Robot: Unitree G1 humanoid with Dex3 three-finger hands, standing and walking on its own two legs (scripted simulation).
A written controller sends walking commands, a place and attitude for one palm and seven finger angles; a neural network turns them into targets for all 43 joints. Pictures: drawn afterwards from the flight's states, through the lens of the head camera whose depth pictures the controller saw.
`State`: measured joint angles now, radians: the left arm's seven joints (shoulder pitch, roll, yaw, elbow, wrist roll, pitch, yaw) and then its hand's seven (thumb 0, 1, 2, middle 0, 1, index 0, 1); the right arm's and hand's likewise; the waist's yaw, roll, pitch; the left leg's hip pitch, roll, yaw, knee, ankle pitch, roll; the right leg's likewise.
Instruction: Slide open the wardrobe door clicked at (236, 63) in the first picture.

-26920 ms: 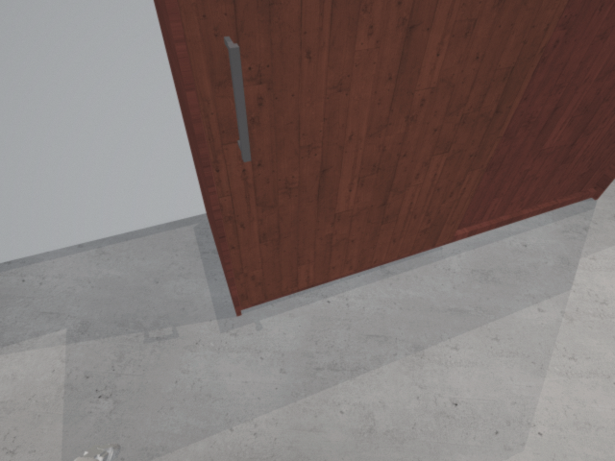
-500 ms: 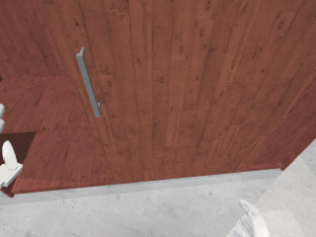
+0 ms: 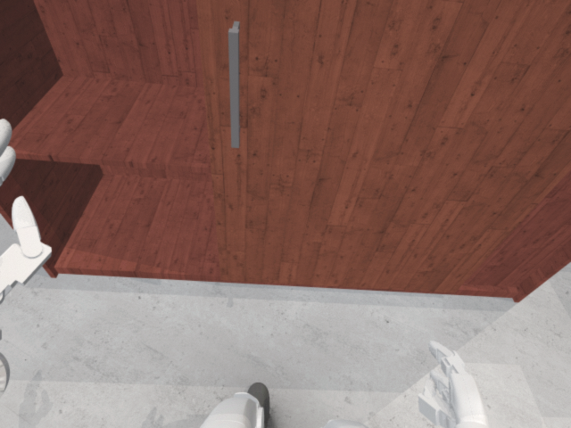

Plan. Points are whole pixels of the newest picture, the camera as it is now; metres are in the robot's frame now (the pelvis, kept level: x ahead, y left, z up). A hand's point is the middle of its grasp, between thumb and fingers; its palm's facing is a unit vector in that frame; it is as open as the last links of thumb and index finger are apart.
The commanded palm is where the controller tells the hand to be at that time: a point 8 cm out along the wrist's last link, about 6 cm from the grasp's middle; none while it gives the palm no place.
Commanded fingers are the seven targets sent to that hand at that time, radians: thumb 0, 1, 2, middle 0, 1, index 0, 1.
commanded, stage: stop stepping back and stand still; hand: left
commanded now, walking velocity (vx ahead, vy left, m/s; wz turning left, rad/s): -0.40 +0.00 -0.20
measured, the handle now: (235, 90) +0.69 +0.16 +0.11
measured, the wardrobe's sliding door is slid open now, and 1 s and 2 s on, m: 0.62 0.62 0.62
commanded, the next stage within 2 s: none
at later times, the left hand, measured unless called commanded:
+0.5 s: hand out of the picture +0.05 +0.31 +0.21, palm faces +0.33 -0.90 -0.29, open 7.4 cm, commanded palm -0.01 +0.36 +0.20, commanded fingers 0.00 0.90 0.90 -0.20 -0.30 -0.20 -0.30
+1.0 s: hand out of the picture -0.10 +0.33 +0.21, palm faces +0.32 -0.85 -0.42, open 7.4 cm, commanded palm -0.15 +0.38 +0.20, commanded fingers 0.00 0.90 0.90 -0.20 -0.30 -0.20 -0.30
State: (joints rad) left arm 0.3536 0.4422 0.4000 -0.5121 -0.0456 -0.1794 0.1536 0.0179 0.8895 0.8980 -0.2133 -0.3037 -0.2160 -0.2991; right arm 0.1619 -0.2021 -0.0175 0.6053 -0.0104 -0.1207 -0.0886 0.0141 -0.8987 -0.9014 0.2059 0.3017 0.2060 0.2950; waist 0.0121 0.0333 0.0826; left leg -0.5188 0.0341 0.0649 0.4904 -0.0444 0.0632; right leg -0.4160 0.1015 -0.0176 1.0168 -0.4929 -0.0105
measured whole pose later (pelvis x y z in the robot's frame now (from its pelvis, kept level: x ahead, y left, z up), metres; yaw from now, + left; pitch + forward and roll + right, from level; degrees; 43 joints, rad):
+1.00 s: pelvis -0.34 +0.11 +0.01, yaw -9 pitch -7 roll +2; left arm 0.47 0.46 0.42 -0.50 -0.03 -0.16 0.15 0.02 0.89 0.90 -0.21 -0.30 -0.21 -0.30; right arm 0.26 -0.19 0.00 0.66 -0.02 -0.12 -0.08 0.02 -0.90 -0.90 0.20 0.30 0.20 0.29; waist -0.02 -0.07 0.02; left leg -0.28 0.11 0.07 0.57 -0.18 -0.04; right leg -0.46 -0.01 -0.10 1.00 -0.41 -0.02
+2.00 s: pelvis -0.51 +0.06 +0.03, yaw -6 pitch -1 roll +4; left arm 0.55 0.43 0.41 -0.48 -0.04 -0.20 0.17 0.02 0.89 0.90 -0.22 -0.30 -0.22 -0.30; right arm 0.22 -0.24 -0.03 0.66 0.00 -0.11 -0.07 0.02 -0.90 -0.90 0.21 0.30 0.21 0.30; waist -0.01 -0.04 0.02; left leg -0.26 -0.01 0.12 0.63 -0.42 0.02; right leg -0.33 -0.03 -0.09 0.41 -0.14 -0.08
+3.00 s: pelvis -0.48 +0.11 +0.03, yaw -5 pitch +0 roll +0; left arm 0.15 0.35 0.01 1.11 0.02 0.01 0.01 0.01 0.91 0.90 -0.20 -0.30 -0.21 -0.30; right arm 0.17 -0.31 -0.01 1.07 -0.02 0.02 -0.01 0.01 -0.90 -0.90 0.21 0.30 0.21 0.29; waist 0.00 0.01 0.08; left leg -0.13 -0.02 0.07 0.39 -0.26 0.04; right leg -0.24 -0.01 -0.05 0.37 -0.12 -0.01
